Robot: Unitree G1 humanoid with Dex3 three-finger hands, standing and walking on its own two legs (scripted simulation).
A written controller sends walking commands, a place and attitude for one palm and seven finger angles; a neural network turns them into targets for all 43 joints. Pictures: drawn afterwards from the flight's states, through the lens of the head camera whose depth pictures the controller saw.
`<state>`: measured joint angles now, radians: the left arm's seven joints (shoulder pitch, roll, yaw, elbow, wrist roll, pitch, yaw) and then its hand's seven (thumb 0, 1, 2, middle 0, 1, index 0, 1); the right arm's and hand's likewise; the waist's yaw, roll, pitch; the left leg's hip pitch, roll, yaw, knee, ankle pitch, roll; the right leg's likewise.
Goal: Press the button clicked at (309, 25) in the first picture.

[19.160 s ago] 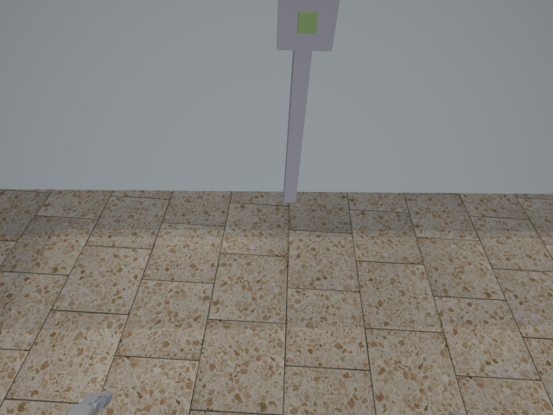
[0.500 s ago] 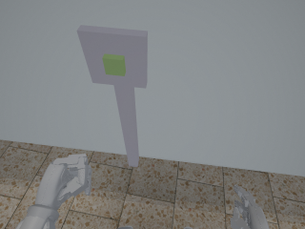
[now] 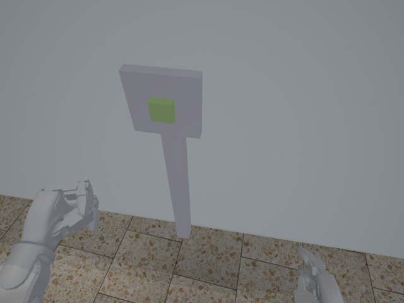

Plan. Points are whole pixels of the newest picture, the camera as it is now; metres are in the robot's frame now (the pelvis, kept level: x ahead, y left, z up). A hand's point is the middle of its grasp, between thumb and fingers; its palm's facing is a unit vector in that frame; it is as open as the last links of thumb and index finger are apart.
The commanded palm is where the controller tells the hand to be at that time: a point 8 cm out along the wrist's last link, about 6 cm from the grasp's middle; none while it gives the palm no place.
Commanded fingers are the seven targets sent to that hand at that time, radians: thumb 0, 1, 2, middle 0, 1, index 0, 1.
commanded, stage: raise the hand and make a fist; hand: left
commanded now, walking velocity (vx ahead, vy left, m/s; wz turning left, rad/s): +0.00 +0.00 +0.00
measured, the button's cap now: (162, 109) +0.51 +0.15 +0.11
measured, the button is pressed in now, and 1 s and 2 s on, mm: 0 0 0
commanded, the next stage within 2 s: aim a knuckle at the button in 0.38 s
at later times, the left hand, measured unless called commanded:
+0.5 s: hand (105, 226) +0.22 +0.19 +0.10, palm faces -0.04 -1.00 -0.08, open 3.1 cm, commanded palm +0.19 +0.24 +0.10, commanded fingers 0.00 0.90 0.90 -1.30 -1.50 -1.30 -1.50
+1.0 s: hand (133, 183) +0.31 +0.16 +0.09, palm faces -0.03 -1.00 -0.05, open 3.1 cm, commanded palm +0.28 +0.21 +0.09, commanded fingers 0.00 0.90 0.90 -1.30 -1.50 -1.30 -1.50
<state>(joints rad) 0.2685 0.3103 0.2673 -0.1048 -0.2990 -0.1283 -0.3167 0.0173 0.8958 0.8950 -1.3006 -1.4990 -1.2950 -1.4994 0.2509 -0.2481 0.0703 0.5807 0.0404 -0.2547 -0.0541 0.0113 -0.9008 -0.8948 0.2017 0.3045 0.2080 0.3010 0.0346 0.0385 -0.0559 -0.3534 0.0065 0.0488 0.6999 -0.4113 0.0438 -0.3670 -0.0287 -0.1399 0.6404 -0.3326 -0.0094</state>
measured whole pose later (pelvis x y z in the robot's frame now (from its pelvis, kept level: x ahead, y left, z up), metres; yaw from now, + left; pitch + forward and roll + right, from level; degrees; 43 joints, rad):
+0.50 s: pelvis -0.01 -0.02 +0.01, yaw +0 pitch +2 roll -1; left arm 0.25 0.29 0.24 -0.02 -0.29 -0.12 -0.35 0.02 0.90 0.90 -1.30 -1.50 -1.30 -1.50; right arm 0.24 -0.26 0.06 0.60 0.04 -0.28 -0.06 0.01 -0.90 -0.90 0.20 0.30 0.21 0.30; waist 0.03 0.05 -0.04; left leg -0.31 0.02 0.05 0.64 -0.36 0.02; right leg -0.33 -0.02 -0.14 0.61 -0.30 -0.03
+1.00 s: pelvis -0.02 -0.03 +0.00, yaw -1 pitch +4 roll +0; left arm -0.10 0.28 0.24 0.32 -0.24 -0.19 -0.29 0.02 0.90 0.89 -1.30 -1.50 -1.29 -1.50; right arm 0.26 -0.27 0.05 0.64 0.04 -0.24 -0.07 0.01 -0.90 -0.89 0.20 0.30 0.21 0.30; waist -0.01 0.02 -0.03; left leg -0.34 0.02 0.07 0.63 -0.35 0.01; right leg -0.40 -0.02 -0.11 0.63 -0.30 -0.04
